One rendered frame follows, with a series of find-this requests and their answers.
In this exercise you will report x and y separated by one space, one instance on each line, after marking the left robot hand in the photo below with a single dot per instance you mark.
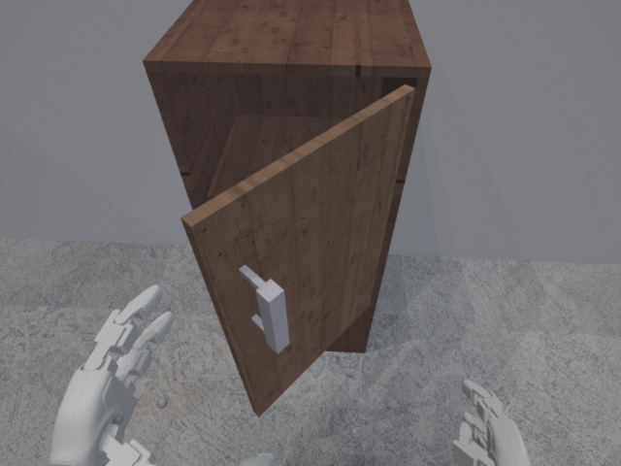
83 433

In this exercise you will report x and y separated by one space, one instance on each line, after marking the cupboard door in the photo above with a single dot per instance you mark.
314 222

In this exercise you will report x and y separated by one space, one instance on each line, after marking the right robot hand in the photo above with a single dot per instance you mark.
500 443

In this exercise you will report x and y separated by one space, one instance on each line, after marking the handle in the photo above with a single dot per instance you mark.
271 301

